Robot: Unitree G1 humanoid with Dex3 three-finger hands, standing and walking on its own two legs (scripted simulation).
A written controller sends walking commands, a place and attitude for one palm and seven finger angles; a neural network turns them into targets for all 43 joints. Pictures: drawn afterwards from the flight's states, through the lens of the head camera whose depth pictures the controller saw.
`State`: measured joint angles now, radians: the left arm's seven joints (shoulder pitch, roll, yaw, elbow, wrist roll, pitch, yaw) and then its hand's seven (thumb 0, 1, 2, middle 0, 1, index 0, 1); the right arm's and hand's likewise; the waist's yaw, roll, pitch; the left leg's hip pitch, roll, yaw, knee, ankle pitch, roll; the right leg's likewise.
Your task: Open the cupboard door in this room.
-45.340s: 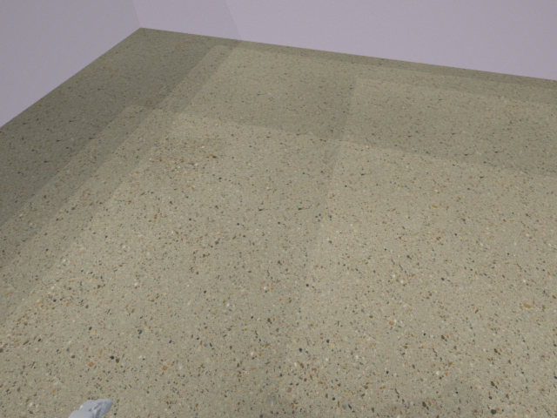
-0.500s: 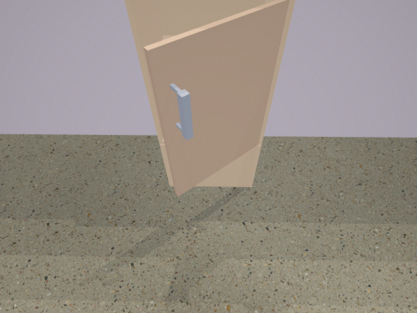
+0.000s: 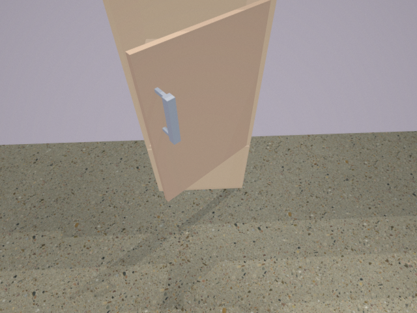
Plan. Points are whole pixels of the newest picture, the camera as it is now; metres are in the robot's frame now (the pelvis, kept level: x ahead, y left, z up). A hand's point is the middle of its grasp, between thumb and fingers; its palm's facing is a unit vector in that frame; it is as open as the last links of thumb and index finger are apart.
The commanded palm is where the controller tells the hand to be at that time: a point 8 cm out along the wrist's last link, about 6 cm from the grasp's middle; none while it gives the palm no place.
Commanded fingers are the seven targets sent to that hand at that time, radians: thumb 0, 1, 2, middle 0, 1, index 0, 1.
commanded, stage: walk to a spot facing it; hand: left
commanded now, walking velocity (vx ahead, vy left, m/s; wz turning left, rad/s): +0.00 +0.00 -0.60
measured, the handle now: (167, 116) +0.54 +0.15 +0.05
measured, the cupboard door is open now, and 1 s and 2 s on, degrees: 39 39 39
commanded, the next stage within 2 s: none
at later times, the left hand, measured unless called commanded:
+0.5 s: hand out of the picture +0.05 +0.17 -0.17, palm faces -0.18 -0.95 -0.26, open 7.4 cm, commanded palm none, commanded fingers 0.00 0.90 0.90 -0.20 -0.30 -0.20 -0.30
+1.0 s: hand (153, 304) +0.17 +0.14 -0.18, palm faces -0.48 -0.83 -0.29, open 7.4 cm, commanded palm none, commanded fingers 0.00 0.90 0.90 -0.20 -0.30 -0.20 -0.30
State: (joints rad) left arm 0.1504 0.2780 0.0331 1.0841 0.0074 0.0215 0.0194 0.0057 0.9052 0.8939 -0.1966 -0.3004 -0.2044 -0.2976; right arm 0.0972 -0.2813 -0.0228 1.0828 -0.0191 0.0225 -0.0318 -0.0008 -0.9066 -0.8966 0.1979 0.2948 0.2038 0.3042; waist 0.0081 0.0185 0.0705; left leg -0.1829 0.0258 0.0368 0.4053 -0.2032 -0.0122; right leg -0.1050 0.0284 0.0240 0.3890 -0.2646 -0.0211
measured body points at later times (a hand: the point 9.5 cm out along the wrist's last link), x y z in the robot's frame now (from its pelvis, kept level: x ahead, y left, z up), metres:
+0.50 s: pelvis -0.02 -0.02 +0.00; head +0.03 -0.04 +0.44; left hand +0.06 +0.22 -0.15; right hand +0.01 -0.28 -0.15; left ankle +0.00 +0.14 -0.69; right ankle -0.04 -0.10 -0.74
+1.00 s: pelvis -0.02 -0.01 -0.02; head +0.03 -0.04 +0.42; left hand +0.19 +0.19 -0.16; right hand -0.09 -0.29 -0.16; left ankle +0.02 +0.13 -0.70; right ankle -0.06 -0.14 -0.74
